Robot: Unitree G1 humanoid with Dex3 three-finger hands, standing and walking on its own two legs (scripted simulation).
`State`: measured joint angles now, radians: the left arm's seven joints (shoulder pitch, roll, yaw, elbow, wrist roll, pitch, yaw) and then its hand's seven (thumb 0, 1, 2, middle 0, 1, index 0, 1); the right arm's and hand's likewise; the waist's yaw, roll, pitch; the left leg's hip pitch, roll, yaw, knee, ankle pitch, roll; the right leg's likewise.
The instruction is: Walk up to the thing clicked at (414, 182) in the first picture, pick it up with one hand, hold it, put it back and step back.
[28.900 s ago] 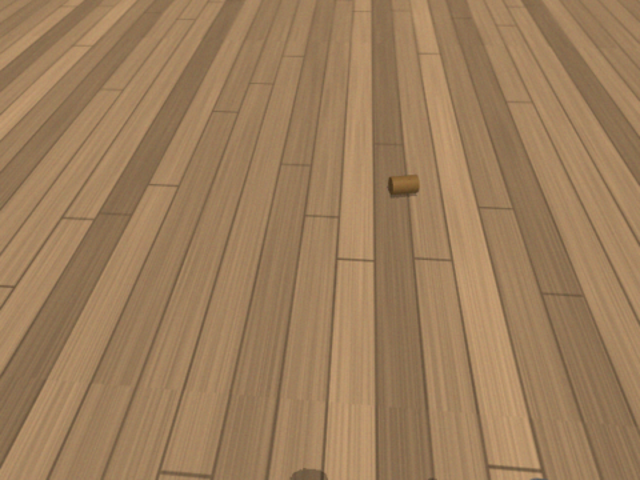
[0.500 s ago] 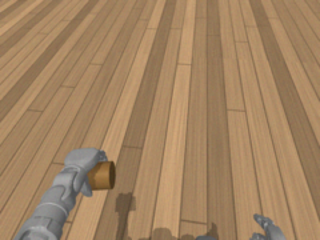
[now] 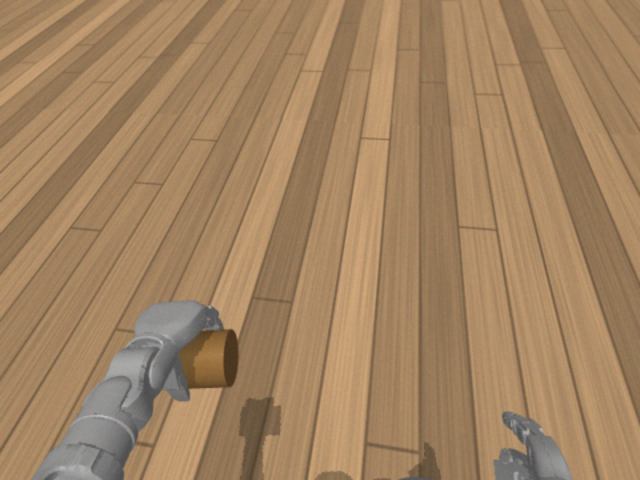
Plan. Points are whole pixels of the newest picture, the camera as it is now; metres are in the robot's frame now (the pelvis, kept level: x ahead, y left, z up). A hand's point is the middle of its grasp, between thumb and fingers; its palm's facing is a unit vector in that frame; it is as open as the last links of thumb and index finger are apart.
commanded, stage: hold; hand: left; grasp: from above
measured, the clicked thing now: (191, 359) +0.29 +0.22 -0.07
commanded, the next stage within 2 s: crouch in 0.96 s
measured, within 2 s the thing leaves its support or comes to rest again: neither
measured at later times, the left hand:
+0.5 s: hand (178, 355) +0.28 +0.22 -0.03, palm faces -0.46 -0.04 -0.89, open 10.6 cm
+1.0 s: hand (178, 349) +0.29 +0.22 -0.03, palm faces -0.47 -0.05 -0.88, open 10.7 cm
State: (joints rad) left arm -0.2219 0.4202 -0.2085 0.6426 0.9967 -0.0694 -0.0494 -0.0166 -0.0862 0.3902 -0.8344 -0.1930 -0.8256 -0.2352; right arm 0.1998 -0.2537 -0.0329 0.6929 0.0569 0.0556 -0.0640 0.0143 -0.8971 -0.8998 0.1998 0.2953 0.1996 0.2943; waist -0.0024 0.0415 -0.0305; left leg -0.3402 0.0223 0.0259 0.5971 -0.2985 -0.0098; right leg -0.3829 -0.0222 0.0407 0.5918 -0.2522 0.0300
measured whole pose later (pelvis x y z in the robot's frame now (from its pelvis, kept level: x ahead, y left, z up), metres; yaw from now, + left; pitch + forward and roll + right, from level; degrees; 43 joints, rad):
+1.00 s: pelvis +0.00 +0.00 +0.01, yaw +0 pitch +1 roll +0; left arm -0.21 0.43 -0.20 0.59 0.99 -0.08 -0.07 -0.02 -0.09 0.41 -0.80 -0.25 -0.79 -0.29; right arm 0.17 -0.25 -0.02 0.70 0.06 0.07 -0.08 0.01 -0.90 -0.90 0.20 0.30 0.20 0.29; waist 0.01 0.05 -0.01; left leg -0.26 0.02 0.02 0.51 -0.26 -0.02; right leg -0.31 -0.02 0.03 0.52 -0.23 0.02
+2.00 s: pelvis -0.06 +0.01 -0.23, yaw +1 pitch +34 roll -3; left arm -0.75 0.46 -0.06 1.25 1.20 -0.08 0.34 -0.01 -0.09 0.46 -0.75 -0.35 -0.74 -0.39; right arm 0.24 -0.23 -0.05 0.76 -0.05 -0.01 -0.01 0.01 -0.90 -0.90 0.20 0.30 0.20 0.29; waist -0.17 0.05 -0.20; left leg -1.72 0.00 -0.04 1.76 -0.64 0.01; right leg -1.72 -0.02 0.02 1.69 -0.57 0.05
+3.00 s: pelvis -0.07 +0.01 -0.39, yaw -1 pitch +37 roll -6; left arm -0.98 0.65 0.04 1.45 1.30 -0.20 0.39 -0.01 -0.10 0.51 -0.70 -0.45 -0.69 -0.48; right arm 0.20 -0.26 0.02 0.74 -0.12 -0.05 0.11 0.01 -0.90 -0.90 0.20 0.30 0.20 0.29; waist -0.26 0.01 -0.09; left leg -2.23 -0.03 -0.10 2.29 -0.70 -0.02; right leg -2.21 -0.02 0.00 2.19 -0.63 0.05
